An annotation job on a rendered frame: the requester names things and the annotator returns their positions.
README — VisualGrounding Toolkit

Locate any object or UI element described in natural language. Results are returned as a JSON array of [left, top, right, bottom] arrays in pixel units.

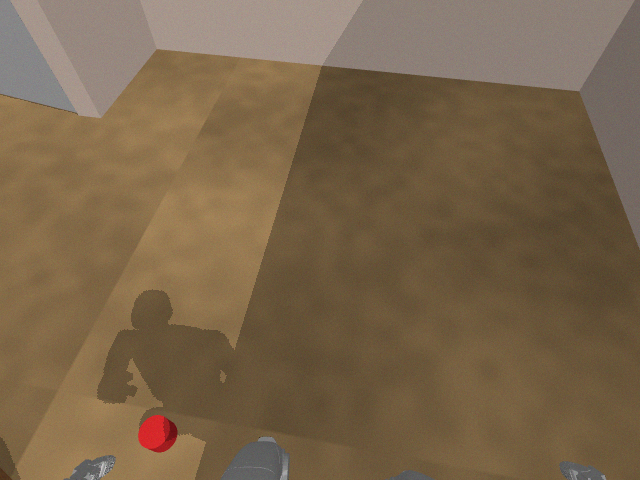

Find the left robot hand
[[63, 455, 116, 480]]

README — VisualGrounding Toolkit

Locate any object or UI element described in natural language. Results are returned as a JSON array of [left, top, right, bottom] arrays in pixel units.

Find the right robot hand
[[559, 461, 606, 480]]

